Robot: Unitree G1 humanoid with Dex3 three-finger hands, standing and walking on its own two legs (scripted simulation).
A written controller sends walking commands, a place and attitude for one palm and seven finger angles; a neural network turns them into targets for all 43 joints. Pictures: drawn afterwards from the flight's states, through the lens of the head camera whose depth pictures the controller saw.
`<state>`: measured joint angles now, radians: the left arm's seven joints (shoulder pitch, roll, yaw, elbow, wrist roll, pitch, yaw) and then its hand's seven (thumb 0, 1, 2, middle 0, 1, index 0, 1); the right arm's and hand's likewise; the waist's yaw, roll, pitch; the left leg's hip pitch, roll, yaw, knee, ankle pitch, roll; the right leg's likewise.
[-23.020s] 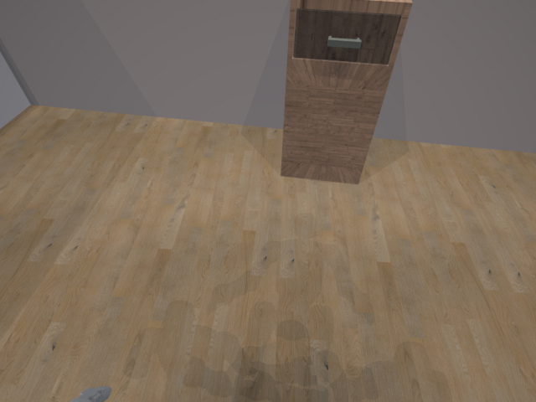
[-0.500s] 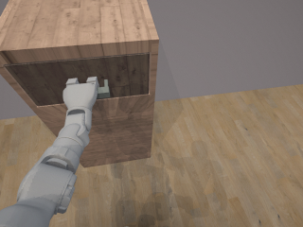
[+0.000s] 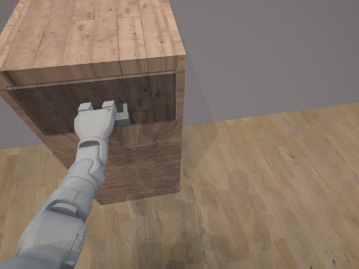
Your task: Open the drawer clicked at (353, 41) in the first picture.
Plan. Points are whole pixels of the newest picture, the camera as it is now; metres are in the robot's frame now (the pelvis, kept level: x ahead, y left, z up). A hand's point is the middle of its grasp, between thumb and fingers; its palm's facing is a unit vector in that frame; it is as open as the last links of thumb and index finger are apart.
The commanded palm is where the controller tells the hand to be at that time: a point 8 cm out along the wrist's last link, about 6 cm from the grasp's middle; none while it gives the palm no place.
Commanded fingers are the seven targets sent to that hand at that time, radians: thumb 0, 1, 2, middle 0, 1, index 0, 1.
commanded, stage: pull the drawer open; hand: left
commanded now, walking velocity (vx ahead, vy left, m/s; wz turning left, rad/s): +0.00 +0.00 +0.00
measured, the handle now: (104, 115) +0.49 +0.19 +0.03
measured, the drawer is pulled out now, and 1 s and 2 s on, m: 0.01 0.05 0.11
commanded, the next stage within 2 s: none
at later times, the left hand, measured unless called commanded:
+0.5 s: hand (102, 139) +0.43 +0.19 +0.01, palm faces -0.04 -0.03 -1.00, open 5.8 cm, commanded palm +0.41 +0.19 +0.06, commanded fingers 0.00 0.90 0.90 -0.40 -1.35 -0.40 -1.35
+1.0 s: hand (103, 152) +0.39 +0.18 +0.00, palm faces +0.01 -0.09 -1.00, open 5.7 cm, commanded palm +0.38 +0.19 +0.06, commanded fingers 0.00 0.90 0.90 -0.40 -1.35 -0.40 -1.35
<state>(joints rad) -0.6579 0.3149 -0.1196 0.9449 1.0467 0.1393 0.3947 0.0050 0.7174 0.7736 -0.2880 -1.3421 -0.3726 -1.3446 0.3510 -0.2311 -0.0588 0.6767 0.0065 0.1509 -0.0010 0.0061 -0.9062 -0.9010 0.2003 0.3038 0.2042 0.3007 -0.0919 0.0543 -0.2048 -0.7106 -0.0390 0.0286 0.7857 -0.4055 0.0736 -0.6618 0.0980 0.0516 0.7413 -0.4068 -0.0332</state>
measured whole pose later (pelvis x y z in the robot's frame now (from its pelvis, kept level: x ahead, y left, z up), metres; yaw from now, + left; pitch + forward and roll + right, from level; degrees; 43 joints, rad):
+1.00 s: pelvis +0.01 +0.00 +0.01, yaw +0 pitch +16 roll -1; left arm -0.38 0.27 -0.17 0.66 1.03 0.19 0.41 0.03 0.73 0.78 -0.25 -1.35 -0.38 -1.34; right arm 0.31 -0.24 -0.07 0.66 0.02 0.15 0.01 0.01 -0.91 -0.90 0.20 0.30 0.20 0.30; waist -0.06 0.05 -0.21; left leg -0.62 -0.04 0.03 0.74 -0.40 0.07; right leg -0.57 0.10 0.06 0.70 -0.40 -0.04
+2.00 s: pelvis -0.01 -0.01 +0.01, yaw +3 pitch +12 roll +0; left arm -0.35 0.21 -0.29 0.62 1.06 0.25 0.39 0.03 0.69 0.83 -0.31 -1.33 -0.38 -1.35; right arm 0.13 -0.22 -0.04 0.65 0.02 0.16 -0.03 0.01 -0.91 -0.90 0.20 0.30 0.20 0.30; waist 0.01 0.05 -0.16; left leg -0.57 -0.07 -0.01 0.75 -0.38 0.06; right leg -0.53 0.07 0.01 0.74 -0.41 -0.05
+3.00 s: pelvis -0.01 -0.03 +0.00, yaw +1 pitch +8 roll +1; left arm 0.47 0.24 -0.29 -0.12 1.11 0.13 0.42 0.08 0.69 0.78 -0.24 -1.35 -0.41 -1.34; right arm 0.09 -0.20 0.01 0.54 -0.01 0.11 0.10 0.01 -0.91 -0.90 0.20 0.30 0.20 0.30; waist 0.08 0.06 -0.16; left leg -0.53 -0.05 0.02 0.82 -0.43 0.04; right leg -0.50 0.09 0.03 0.84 -0.47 -0.07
